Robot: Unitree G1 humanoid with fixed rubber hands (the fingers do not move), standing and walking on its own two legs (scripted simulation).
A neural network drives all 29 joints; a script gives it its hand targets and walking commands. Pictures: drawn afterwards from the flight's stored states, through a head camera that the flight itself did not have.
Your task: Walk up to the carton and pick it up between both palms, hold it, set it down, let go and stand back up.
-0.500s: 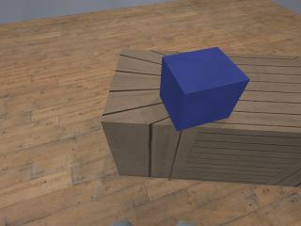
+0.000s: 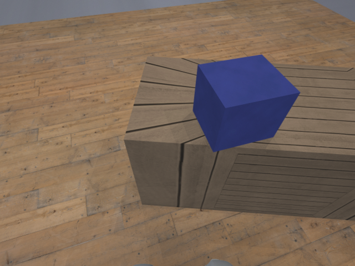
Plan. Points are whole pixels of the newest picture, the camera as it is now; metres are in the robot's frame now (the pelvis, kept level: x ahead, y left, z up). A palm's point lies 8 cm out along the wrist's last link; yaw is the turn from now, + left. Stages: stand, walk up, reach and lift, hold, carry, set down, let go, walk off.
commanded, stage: walk up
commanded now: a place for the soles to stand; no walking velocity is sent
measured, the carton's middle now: (237, 102) +0.62 -0.19 -0.03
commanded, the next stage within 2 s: none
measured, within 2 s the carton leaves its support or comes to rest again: neither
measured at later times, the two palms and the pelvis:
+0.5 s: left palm out of the picture +0.06 +0.31 -0.11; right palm out of the picture +0.05 -0.30 -0.11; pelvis -0.02 +0.01 +0.00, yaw +0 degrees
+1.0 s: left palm out of the picture +0.05 +0.31 -0.11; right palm out of the picture +0.04 -0.30 -0.11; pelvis -0.03 +0.01 +0.01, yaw +0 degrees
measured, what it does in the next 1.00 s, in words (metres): steps on the spot: left foot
